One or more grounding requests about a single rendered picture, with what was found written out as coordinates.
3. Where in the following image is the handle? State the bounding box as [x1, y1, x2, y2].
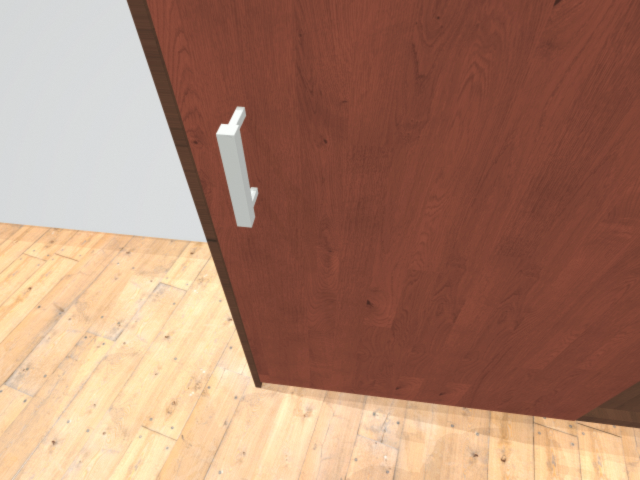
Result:
[216, 106, 258, 228]

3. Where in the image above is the wardrobe door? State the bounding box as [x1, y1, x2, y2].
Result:
[146, 0, 640, 421]
[598, 381, 640, 412]

